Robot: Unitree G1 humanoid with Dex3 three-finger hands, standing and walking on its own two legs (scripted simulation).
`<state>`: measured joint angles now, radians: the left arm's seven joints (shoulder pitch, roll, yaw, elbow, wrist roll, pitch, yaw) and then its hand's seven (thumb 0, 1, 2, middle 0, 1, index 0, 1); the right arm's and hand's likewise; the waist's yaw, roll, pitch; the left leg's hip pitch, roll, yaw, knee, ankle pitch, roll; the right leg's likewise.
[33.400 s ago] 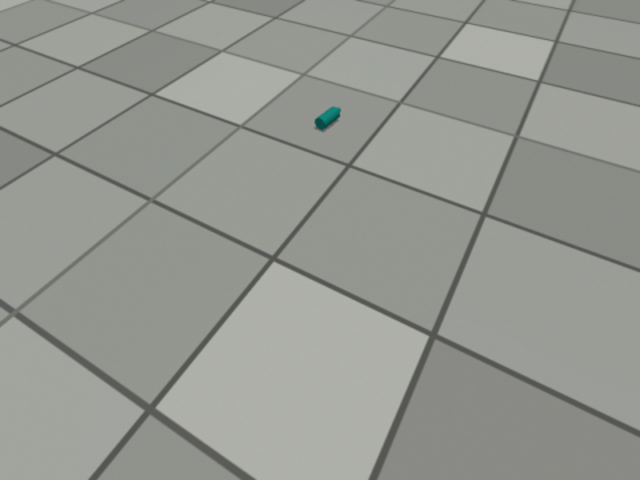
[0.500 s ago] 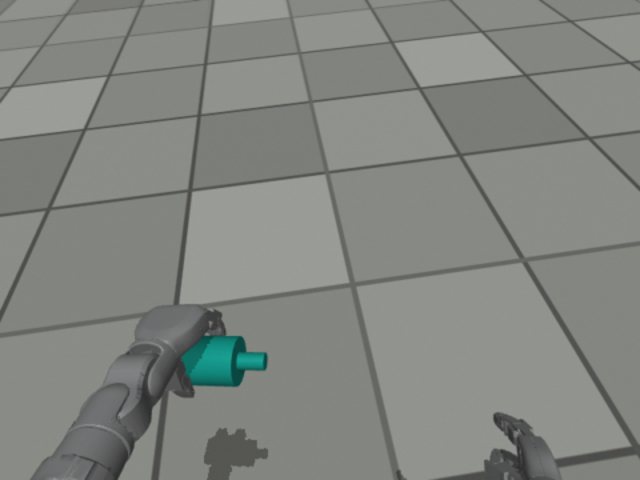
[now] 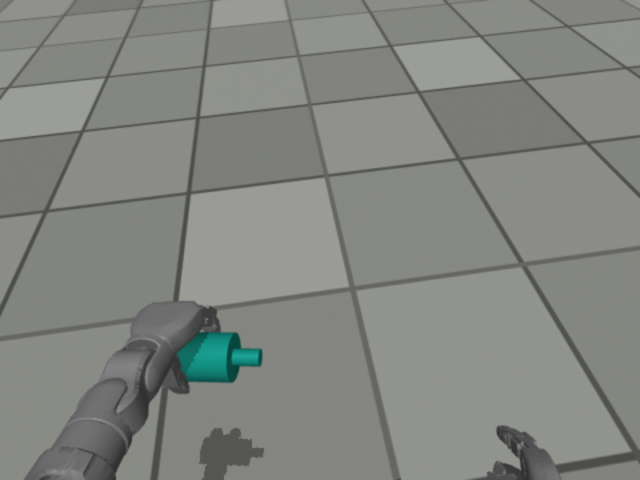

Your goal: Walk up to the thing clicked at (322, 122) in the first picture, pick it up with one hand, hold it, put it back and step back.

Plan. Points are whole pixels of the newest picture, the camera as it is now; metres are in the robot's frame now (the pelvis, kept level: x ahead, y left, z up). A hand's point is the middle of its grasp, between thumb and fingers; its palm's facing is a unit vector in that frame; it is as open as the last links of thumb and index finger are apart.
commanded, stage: crouch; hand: left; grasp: from above
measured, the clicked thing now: (201, 356) +0.30 +0.20 -0.06
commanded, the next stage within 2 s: lower in 1.84 s
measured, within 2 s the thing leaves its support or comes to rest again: neither
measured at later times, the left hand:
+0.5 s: hand (203, 381) +0.33 +0.24 -0.22, palm faces -0.40 +0.07 -0.91, open 9.7 cm
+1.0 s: hand (223, 402) +0.36 +0.27 -0.46, palm faces -0.46 +0.02 -0.89, open 9.8 cm
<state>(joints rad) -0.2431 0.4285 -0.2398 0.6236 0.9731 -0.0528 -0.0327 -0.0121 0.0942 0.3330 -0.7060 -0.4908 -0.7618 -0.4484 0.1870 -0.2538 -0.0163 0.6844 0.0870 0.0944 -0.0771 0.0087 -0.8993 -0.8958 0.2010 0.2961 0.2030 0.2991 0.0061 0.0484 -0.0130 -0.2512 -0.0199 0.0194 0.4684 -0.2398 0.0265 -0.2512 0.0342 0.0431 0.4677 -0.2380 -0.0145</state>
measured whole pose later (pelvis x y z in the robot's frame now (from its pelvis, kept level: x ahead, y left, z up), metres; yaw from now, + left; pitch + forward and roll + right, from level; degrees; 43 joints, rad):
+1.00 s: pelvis -0.08 +0.01 -0.31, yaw -2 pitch +38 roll -6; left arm -0.82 0.63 0.01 1.26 1.24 -0.23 0.31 -0.02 0.07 0.46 -0.61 -0.64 -0.67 -0.59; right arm 0.20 -0.24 0.00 0.72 -0.06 -0.03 0.05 0.00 -0.89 -0.90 0.20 0.30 0.21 0.30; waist -0.17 0.03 -0.19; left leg -1.99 -0.02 -0.04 1.96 -0.64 0.04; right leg -1.94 0.03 -0.09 1.91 -0.65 -0.01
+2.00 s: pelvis -0.08 +0.00 -0.43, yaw -7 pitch +36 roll -9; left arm -0.97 0.85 0.11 1.46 1.32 -0.31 0.38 -0.01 0.06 0.39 -0.68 -0.58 -0.74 -0.53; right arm 0.15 -0.27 0.09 0.72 -0.14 -0.03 0.13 0.00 -0.91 -0.90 0.20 0.30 0.20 0.30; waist -0.24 -0.02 -0.05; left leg -2.29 0.01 -0.09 2.36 -0.70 0.04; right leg -2.22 0.05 -0.17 2.26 -0.68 -0.02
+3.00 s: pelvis -0.08 +0.00 -0.47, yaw -11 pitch +30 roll -13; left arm -0.97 1.03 0.19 1.60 1.37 -0.34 0.50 -0.01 0.05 0.38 -0.73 -0.48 -0.79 -0.42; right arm 0.12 -0.32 0.20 0.66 -0.21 -0.10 0.17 0.00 -0.90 -0.90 0.20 0.30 0.21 0.30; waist -0.31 -0.11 0.09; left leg -2.37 0.01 -0.17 2.54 -0.72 0.04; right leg -2.27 0.06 -0.25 2.37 -0.67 -0.02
